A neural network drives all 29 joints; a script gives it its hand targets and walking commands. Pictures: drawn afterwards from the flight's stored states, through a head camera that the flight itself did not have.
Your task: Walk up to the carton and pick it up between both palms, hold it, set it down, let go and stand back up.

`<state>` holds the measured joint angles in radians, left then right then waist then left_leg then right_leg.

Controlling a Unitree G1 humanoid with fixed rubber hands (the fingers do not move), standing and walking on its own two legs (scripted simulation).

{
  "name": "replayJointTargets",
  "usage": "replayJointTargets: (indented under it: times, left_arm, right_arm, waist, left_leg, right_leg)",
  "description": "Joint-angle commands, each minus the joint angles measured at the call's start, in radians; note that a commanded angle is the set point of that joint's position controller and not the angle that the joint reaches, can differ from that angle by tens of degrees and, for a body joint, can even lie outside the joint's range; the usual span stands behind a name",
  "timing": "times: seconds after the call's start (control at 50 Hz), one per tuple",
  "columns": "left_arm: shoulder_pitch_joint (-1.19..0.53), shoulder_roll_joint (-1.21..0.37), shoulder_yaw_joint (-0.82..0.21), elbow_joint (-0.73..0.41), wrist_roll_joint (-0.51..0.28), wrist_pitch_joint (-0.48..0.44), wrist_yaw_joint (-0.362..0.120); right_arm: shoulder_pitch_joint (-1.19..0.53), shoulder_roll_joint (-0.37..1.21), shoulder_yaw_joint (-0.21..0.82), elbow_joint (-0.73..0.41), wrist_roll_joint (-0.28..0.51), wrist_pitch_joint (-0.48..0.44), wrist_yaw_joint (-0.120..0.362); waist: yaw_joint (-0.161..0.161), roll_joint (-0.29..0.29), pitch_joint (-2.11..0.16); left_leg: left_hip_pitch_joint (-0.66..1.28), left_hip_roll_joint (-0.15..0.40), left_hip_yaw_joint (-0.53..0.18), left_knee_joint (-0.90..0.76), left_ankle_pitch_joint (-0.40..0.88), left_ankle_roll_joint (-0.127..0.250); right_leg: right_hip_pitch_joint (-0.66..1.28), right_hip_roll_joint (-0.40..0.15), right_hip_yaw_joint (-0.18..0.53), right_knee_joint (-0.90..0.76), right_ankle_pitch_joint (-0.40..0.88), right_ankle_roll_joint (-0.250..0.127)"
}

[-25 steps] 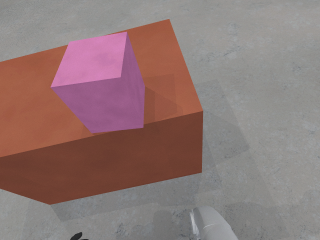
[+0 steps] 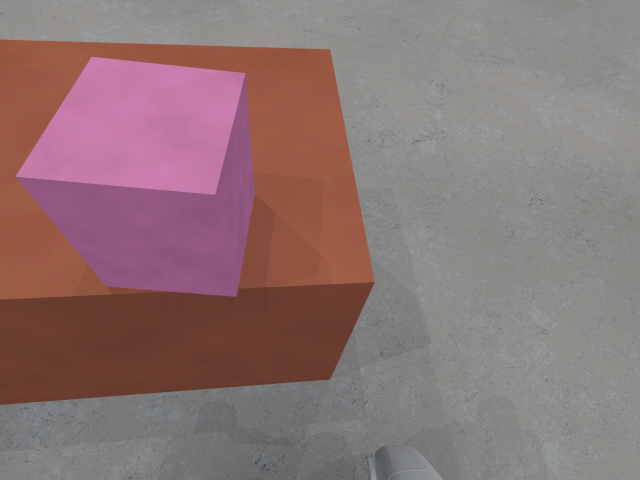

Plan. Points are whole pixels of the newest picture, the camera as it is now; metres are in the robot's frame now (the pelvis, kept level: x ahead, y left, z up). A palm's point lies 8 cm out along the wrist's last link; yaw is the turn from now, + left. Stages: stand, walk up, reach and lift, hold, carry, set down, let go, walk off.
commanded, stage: walk up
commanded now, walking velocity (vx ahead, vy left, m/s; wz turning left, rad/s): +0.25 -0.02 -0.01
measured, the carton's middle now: (170, 187) +0.49 +0.23 +0.01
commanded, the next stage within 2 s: none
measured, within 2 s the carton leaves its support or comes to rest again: neither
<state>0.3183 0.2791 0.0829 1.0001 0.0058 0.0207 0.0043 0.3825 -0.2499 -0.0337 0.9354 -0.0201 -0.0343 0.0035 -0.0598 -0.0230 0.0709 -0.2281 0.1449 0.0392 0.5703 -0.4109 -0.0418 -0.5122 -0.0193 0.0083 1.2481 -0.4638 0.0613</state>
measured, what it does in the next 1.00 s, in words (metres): walks ahead: right foot, then left foot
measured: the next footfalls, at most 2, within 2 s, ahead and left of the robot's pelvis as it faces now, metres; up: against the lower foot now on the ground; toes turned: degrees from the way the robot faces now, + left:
right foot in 0.24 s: +0.20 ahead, -0.12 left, +0.00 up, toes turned -4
left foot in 0.78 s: +0.20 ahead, +0.03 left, +0.00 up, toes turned +3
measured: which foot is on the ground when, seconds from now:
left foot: down 0.00-0.26, up 0.28-0.76, down 0.78-1.00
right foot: up 0.00-0.22, down 0.24-0.80, up 0.82-1.00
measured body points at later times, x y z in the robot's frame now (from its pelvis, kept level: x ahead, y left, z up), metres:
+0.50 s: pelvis +0.19 -0.04 +0.02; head +0.21 -0.11 +0.46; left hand +0.14 +0.23 -0.09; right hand +0.25 -0.30 -0.16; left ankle +0.13 +0.17 -0.62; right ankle +0.16 -0.12 -0.74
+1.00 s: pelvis +0.21 +0.05 +0.00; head +0.18 +0.08 +0.45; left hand +0.24 +0.28 -0.17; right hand +0.25 -0.20 -0.13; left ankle +0.16 +0.03 -0.74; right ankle +0.20 -0.13 -0.66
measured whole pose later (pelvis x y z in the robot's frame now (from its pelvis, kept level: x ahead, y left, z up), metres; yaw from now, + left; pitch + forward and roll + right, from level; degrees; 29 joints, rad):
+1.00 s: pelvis +0.21 +0.05 +0.00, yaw -5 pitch -3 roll -3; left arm 0.33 0.19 0.04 1.02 0.02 0.06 0.06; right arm 0.25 -0.18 -0.01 1.00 0.02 0.03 -0.03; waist 0.02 -0.01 -0.03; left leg -0.05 -0.10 0.17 0.41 -0.33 0.15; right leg -0.44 -0.10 -0.03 1.06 -0.44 0.00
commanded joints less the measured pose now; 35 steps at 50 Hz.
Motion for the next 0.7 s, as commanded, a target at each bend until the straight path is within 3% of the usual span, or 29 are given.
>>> replayJointTargets:
  times: [0.0,0.04,0.06,0.08,0.16,0.18,0.2,0.22,0.24,0.26,0.28,0.3,0.32,0.34,0.36,0.38,0.4,0.42,0.44,0.46,0.48,0.5,0.52,0.54,0.56,0.58,0.62,0.66,0.68]
  left_arm:
    - [-0.116,-0.047,0.006,-0.083,0.040,-0.007,-0.020]
    - [-0.204,-0.058,-0.005,-0.121,0.032,0.004,-0.024]
    - [-0.212,-0.062,-0.012,-0.132,0.020,0.008,-0.027]
    - [-0.249,-0.069,-0.022,-0.133,0.015,0.010,-0.031]
    - [-0.221,-0.024,-0.035,-0.142,0.008,-0.017,-0.029]
    - [-0.128,0.013,-0.020,-0.100,0.011,-0.024,-0.010]
    - [0.007,0.070,-0.006,-0.052,0.029,-0.047,0.005]
    - [0.159,0.139,0.009,-0.008,0.040,-0.068,0.020]
    - [0.220,0.249,0.028,0.003,0.038,-0.067,0.033]
    - [0.192,0.339,0.055,0.014,0.001,-0.049,0.036]
    - [0.131,0.282,0.056,0.023,-0.016,-0.040,0.032]
    - [0.093,0.193,0.033,0.008,-0.022,-0.044,0.020]
    - [0.073,0.075,-0.002,0.020,-0.016,-0.052,0.023]
    - [0.041,0.008,-0.029,0.010,-0.018,-0.061,0.027]
    - [-0.032,-0.034,-0.042,0.000,-0.023,-0.065,0.031]
    - [-0.081,-0.031,-0.038,0.001,-0.021,-0.067,0.024]
    - [-0.097,-0.029,-0.041,-0.001,-0.016,-0.068,0.015]
    - [-0.078,-0.030,-0.036,-0.001,-0.010,-0.070,0.008]
    - [0.025,-0.028,-0.035,0.015,-0.010,-0.081,0.005]
    - [0.110,-0.026,-0.041,0.040,-0.007,-0.091,0.008]
    - [0.195,-0.015,-0.048,0.040,-0.008,-0.095,0.016]
    - [0.195,-0.022,-0.058,0.035,-0.013,-0.098,0.022]
    - [0.235,-0.036,-0.066,0.050,-0.003,-0.100,0.026]
    - [0.246,-0.038,-0.080,0.057,0.005,-0.101,0.032]
    - [0.210,-0.022,-0.081,0.058,0.008,-0.087,0.042]
    - [0.214,-0.007,-0.076,0.061,0.015,-0.078,0.049]
    - [0.231,0.049,-0.061,0.045,0.035,-0.070,0.051]
    - [0.283,0.078,-0.046,0.058,0.041,-0.063,0.052]
    - [0.324,0.073,-0.048,0.069,0.038,-0.063,0.053]
  right_arm:
    - [0.133,0.014,0.028,0.049,-0.028,-0.045,-0.018]
    - [0.200,-0.030,0.024,0.071,-0.025,-0.050,-0.011]
    - [0.180,-0.058,0.019,0.052,-0.026,-0.046,-0.012]
    - [0.172,-0.090,0.010,0.051,-0.028,-0.045,-0.014]
    - [0.082,-0.141,-0.002,0.039,-0.019,-0.003,-0.025]
    - [0.091,-0.151,-0.015,0.040,-0.017,0.009,-0.020]
    - [0.133,-0.120,-0.006,0.062,-0.008,0.001,-0.018]
    - [0.217,-0.069,0.008,0.078,-0.010,-0.002,-0.017]
    - [0.320,0.005,0.019,0.069,-0.002,0.001,-0.020]
    - [0.353,-0.026,0.003,0.077,0.017,0.015,-0.020]
    - [0.240,-0.102,-0.021,0.053,0.005,0.028,-0.014]
    - [0.096,-0.113,-0.029,0.015,-0.004,0.029,-0.007]
    - [0.044,-0.104,-0.038,0.032,-0.011,0.028,0.004]
    - [0.040,-0.062,-0.037,0.047,-0.008,0.033,0.014]
    - [0.082,0.001,-0.024,0.063,-0.002,0.040,0.020]
    - [0.144,0.050,-0.015,0.072,0.001,0.049,0.024]
    - [0.183,0.059,-0.019,0.080,0.004,0.063,0.026]
    - [0.158,0.038,-0.019,0.083,0.001,0.077,0.029]
    - [0.090,0.021,-0.023,0.064,0.000,0.083,0.029]
    - [0.030,0.010,-0.027,0.050,-0.001,0.084,0.033]
    - [-0.073,-0.008,-0.027,0.011,-0.012,0.088,0.028]
    - [-0.128,-0.012,-0.036,-0.009,0.012,0.088,0.009]
    - [-0.175,-0.004,-0.026,-0.027,0.019,0.079,0.000]
    - [-0.213,0.025,-0.014,-0.028,0.027,0.066,-0.006]
    - [-0.254,0.035,-0.003,-0.056,0.029,0.058,-0.004]
    - [-0.291,0.031,-0.005,-0.057,0.032,0.052,-0.008]
    - [-0.289,0.028,-0.003,-0.028,0.030,0.047,-0.026]
    - [-0.265,0.012,-0.005,-0.015,0.017,0.060,-0.037]
    - [-0.248,0.010,-0.009,-0.003,0.014,0.064,-0.035]
  waist:
    - [0.022,0.228,-0.081]
    - [0.020,0.087,-0.087]
    - [0.031,0.067,-0.077]
    - [0.025,0.111,-0.074]
    - [0.094,0.309,-0.053]
    - [0.117,0.285,-0.086]
    - [0.173,0.178,-0.111]
    - [0.204,0.014,-0.190]
    - [0.164,-0.167,-0.249]
    - [0.140,-0.321,-0.258]
    - [0.127,-0.354,-0.161]
    - [0.136,-0.343,-0.053]
    - [0.115,-0.262,0.025]
    - [0.078,-0.185,0.086]
    - [0.028,-0.153,0.120]
    - [-0.026,-0.207,0.104]
    - [-0.064,-0.181,0.097]
    - [-0.052,-0.157,0.068]
    - [-0.004,-0.157,0.055]
    - [0.033,-0.202,0.025]
    - [0.089,-0.260,-0.016]
    - [0.092,-0.301,-0.055]
    - [0.116,-0.320,-0.170]
    - [0.112,-0.277,-0.234]
    - [0.103,-0.298,-0.242]
    - [0.127,-0.284,-0.249]
    - [0.153,-0.139,-0.271]
    - [0.158,-0.123,-0.282]
    - [0.152,-0.106,-0.286]
  left_leg:
    - [0.364,0.107,-0.076,-0.157,1.120,0.034]
    - [0.367,0.139,-0.131,-0.179,1.045,0.084]
    - [0.326,0.146,-0.114,-0.203,0.992,0.095]
    - [0.290,0.143,-0.104,-0.215,0.942,0.099]
    - [0.210,0.032,0.044,-0.160,0.570,0.119]
    - [0.130,0.009,0.065,-0.061,0.522,0.125]
    - [0.017,-0.030,0.076,0.132,0.426,0.098]
    - [-0.193,-0.072,0.030,0.372,-0.062,0.060]
    - [-0.313,-0.113,-0.018,0.554,-0.227,0.033]
    - [-0.344,-0.108,-0.057,0.637,-0.194,0.037]
    - [-0.327,-0.070,-0.080,0.677,-0.133,0.034]
    - [-0.305,-0.066,-0.106,0.684,-0.103,0.040]
    - [-0.293,-0.053,-0.121,0.703,-0.037,0.044]
    - [-0.251,-0.033,-0.130,0.633,0.051,0.048]
    - [-0.235,-0.036,-0.088,0.610,0.099,0.045]
    - [-0.265,-0.058,-0.038,0.613,0.119,0.041]
    - [-0.274,-0.088,-0.017,0.632,0.165,0.039]
    - [-0.264,-0.097,-0.001,0.621,0.211,0.028]
    - [-0.224,-0.105,-0.003,0.627,0.252,0.022]
    - [-0.221,-0.116,0.002,0.640,0.291,0.008]
    - [-0.260,-0.150,0.009,0.605,0.219,-0.014]
    - [-0.274,-0.157,-0.027,0.494,0.169,-0.029]
    - [-0.289,-0.168,-0.036,0.395,0.102,-0.041]
    - [-0.244,-0.165,-0.040,0.309,0.076,-0.039]
    - [-0.233,-0.171,0.001,0.201,0.054,-0.029]
    - [-0.262,-0.203,0.042,0.131,0.052,-0.030]
    - [-0.269,-0.233,0.062,-0.022,-0.013,-0.025]
    - [-0.194,-0.210,0.024,-0.106,-0.066,-0.003]
    - [-0.107,-0.188,0.006,-0.124,-0.037,0.014]
  right_leg:
    - [-0.219,0.030,-0.055,-0.057,0.144,-0.049]
    - [-0.189,0.030,-0.039,-0.141,0.155,-0.047]
    - [-0.156,0.027,-0.029,-0.211,0.175,-0.041]
    - [-0.105,0.020,-0.031,-0.306,0.200,-0.043]
    - [0.160,0.016,-0.071,-0.676,0.226,-0.044]
    - [0.328,0.036,-0.114,-0.729,0.310,-0.038]
    - [0.544,0.011,-0.099,-0.811,0.443,-0.032]
    - [0.795,-0.160,0.114,-0.781,0.507,-0.025]
    - [0.831,-0.464,0.506,-0.810,0.618,-0.070]
    - [0.765,-0.547,0.719,-0.933,0.544,-0.177]
    - [0.591,-0.522,0.776,-1.024,0.441,-0.206]
    - [0.434,-0.426,0.693,-1.065,0.554,-0.145]
    - [0.360,-0.351,0.540,-1.029,0.723,-0.084]
    - [0.262,-0.258,0.287,-0.973,0.830,-0.007]
    - [0.244,-0.205,0.128,-0.949,0.780,0.028]
    - [0.286,-0.171,0.067,-0.925,0.751,0.034]
    - [0.296,-0.166,-0.003,-0.930,0.765,0.050]
    - [0.287,-0.164,-0.039,-0.940,0.677,0.046]
    - [0.266,-0.164,-0.016,-0.941,0.742,0.064]
    - [0.286,-0.160,-0.013,-0.917,0.859,0.060]
    - [0.440,-0.199,0.074,-0.893,1.285,0.063]
    - [0.525,-0.195,0.074,-0.843,1.566,0.051]
    - [0.685,-0.207,0.147,-0.834,1.587,0.002]
    - [0.718,-0.186,0.114,-0.836,1.492,-0.063]
    - [0.772,-0.129,0.057,-0.799,1.418,-0.100]
    - [0.849,-0.105,0.036,-0.775,1.397,-0.119]
    - [0.960,-0.183,0.092,-0.747,1.417,-0.178]
    - [0.917,-0.277,0.184,-0.736,1.365,-0.222]
    - [0.812,-0.298,0.236,-0.737,1.177,-0.239]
